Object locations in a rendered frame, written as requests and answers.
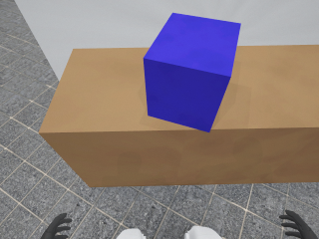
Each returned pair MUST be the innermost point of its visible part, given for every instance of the robot left hand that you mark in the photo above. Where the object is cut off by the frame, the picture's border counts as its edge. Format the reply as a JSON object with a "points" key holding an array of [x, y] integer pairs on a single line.
{"points": [[53, 227]]}

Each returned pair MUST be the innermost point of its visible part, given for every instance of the carton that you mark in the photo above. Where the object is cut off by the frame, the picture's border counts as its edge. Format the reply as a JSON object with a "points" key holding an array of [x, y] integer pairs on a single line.
{"points": [[188, 68]]}

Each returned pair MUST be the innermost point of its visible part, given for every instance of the right robot thigh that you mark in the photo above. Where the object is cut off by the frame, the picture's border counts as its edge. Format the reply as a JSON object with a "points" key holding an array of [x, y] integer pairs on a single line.
{"points": [[201, 232]]}

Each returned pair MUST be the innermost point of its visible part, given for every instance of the pedestal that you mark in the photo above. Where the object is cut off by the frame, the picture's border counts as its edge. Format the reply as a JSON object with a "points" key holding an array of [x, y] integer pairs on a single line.
{"points": [[266, 129]]}

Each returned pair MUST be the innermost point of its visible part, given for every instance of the left robot thigh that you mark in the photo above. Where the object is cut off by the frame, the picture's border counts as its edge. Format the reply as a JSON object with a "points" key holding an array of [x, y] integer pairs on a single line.
{"points": [[133, 233]]}

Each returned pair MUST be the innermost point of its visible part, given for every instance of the robot thigh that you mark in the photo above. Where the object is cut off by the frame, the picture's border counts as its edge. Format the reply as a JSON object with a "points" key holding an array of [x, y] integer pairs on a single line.
{"points": [[201, 232], [133, 233]]}

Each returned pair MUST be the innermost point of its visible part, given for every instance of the robot right hand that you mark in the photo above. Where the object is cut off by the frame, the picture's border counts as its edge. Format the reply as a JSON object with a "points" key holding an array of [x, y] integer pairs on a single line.
{"points": [[305, 232]]}

